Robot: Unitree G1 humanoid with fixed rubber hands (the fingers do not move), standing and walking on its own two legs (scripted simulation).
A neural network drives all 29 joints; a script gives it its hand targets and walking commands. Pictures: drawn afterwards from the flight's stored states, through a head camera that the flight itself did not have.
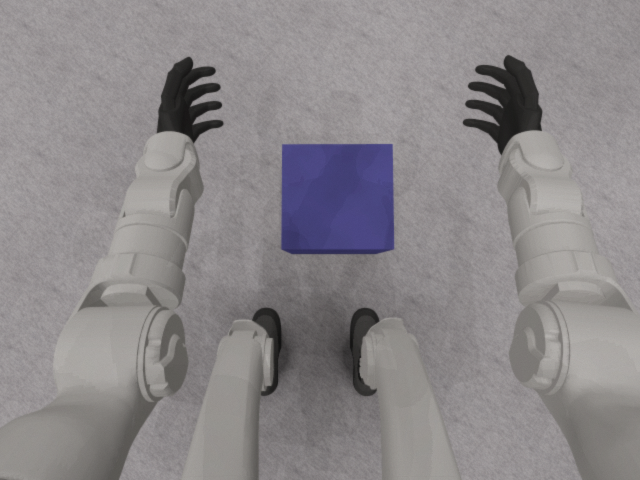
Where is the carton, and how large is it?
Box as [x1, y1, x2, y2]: [281, 144, 393, 253]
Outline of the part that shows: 282,144 282,249 290,253 377,253 393,249 392,144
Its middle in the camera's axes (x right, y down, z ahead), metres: +0.03 -0.07 +0.85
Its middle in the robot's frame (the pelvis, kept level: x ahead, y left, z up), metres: +0.47 -0.03 -0.51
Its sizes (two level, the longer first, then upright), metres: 0.210 0.200 0.250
